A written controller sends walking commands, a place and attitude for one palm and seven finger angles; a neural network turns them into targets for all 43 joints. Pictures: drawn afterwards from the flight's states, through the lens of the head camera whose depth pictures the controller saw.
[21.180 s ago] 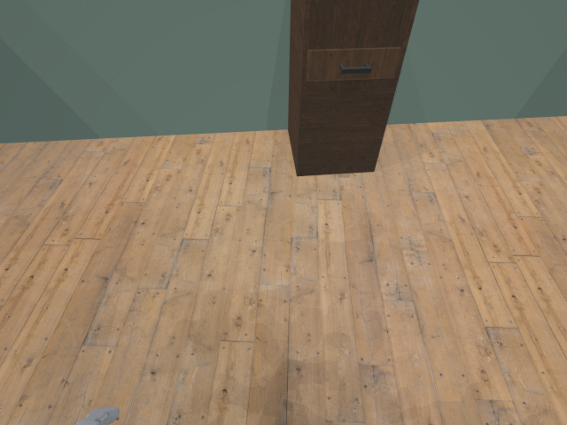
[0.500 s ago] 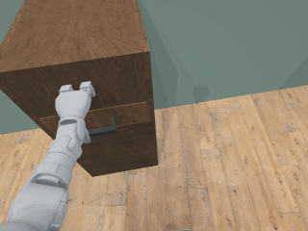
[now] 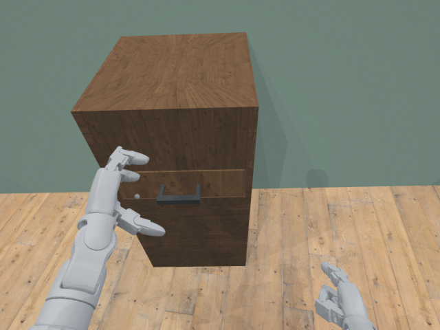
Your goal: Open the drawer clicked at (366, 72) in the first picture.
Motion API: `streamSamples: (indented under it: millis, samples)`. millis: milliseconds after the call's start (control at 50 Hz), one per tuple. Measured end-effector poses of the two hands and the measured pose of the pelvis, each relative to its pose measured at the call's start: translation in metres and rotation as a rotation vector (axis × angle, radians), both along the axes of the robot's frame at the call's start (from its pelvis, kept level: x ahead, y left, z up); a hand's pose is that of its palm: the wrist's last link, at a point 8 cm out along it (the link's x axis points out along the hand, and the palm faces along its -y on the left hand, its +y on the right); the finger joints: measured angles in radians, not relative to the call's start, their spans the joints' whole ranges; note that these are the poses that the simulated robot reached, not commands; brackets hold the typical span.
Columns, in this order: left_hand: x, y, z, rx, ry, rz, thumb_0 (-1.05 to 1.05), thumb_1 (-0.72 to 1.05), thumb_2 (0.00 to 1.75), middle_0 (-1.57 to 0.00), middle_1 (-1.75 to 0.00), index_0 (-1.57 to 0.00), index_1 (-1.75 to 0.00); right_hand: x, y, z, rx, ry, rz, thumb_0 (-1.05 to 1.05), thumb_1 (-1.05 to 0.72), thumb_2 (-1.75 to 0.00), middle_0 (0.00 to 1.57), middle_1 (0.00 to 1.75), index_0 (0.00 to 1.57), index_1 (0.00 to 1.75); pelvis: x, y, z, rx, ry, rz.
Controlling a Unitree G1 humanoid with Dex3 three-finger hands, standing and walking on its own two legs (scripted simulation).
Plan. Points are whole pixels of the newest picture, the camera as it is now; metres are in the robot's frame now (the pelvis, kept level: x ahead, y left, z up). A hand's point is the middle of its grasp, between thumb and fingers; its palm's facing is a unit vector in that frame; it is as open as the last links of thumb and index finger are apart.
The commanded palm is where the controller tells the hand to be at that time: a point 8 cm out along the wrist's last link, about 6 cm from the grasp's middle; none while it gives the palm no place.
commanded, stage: draw the hand back to the body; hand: left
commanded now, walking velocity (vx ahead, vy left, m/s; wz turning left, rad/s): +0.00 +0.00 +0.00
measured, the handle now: (179, 193) +0.51 +0.19 -0.16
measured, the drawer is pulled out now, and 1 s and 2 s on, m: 0.00 0.00 0.00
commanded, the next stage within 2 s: step back with the hand held close in 0.86 s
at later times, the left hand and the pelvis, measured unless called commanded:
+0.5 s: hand (68, 232) +0.20 +0.24 +0.15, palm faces +0.35 -0.86 -0.36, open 10.0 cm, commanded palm +0.14 +0.28 +0.18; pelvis +0.00 +0.00 +0.01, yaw +0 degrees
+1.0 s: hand (51, 243) +0.18 +0.24 +0.17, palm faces +0.41 -0.83 -0.38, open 7.4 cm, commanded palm +0.12 +0.28 +0.18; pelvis -0.01 +0.00 +0.01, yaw +0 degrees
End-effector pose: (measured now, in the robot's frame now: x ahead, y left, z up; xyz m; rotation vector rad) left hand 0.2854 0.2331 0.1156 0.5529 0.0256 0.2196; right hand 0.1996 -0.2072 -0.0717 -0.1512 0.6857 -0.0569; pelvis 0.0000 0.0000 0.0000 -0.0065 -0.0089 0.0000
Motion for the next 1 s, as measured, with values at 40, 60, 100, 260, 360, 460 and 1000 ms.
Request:
streamSamples:
  millis: [40,60,100,260,360,460,1000]
  samples:
    - [-0.008,0.002,0.003,-0.140,-0.049,-0.005,-0.01,-0.40,0.33,-0.31,-1.14,-0.31,-1.14,-0.001,0.008,0.007,0.001,-0.025,0.015,0.01,-0.91,-0.90,0.20,0.30,0.20,0.30,0.002,-0.001,0.002,-0.003,-0.018,-0.001]
    - [-0.013,0.004,0.005,-0.185,-0.070,-0.005,-0.01,-0.38,0.34,-0.31,-1.13,-0.31,-1.13,-0.002,0.011,0.009,0.001,-0.033,0.021,0.01,-0.91,-0.90,0.20,0.30,0.20,0.30,0.003,-0.002,0.003,-0.005,-0.026,-0.001]
    - [-0.022,0.010,0.009,-0.238,-0.103,0.000,-0.01,-0.33,0.37,-0.30,-1.10,-0.30,-1.10,-0.006,0.014,0.010,0.000,-0.038,0.031,0.01,-0.90,-0.90,0.20,0.30,0.21,0.30,0.004,-0.002,0.004,-0.008,-0.035,-0.002]
    - [-0.067,0.034,0.030,-0.215,-0.180,0.042,-0.01,-0.09,0.47,-0.28,-0.94,-0.28,-0.94,-0.031,0.005,-0.005,-0.027,0.036,0.044,0.01,-0.90,-0.90,0.20,0.30,0.21,0.30,0.007,0.001,0.007,-0.012,-0.038,0.003]
    - [-0.091,0.039,0.041,-0.174,-0.200,0.057,-0.01,0.08,0.54,-0.27,-0.83,-0.27,-0.83,-0.041,-0.005,-0.011,-0.046,0.067,0.028,0.01,-0.90,-0.90,0.20,0.30,0.21,0.30,0.006,0.003,0.008,-0.012,-0.035,0.004]
    - [-0.112,0.042,0.049,-0.136,-0.210,0.063,0.00,0.25,0.62,-0.25,-0.71,-0.25,-0.72,-0.041,-0.012,-0.008,-0.055,0.041,0.004,0.01,-0.90,-0.90,0.20,0.30,0.21,0.30,0.005,0.003,0.007,-0.013,-0.036,0.001]
    - [-0.148,0.043,0.069,-0.066,-0.278,0.102,0.01,0.88,0.89,-0.21,-0.31,-0.21,-0.31,-0.033,-0.004,0.003,-0.040,-0.058,0.031,0.01,-0.90,-0.90,0.20,0.30,0.21,0.30,-0.006,-0.004,0.006,-0.013,-0.055,0.007]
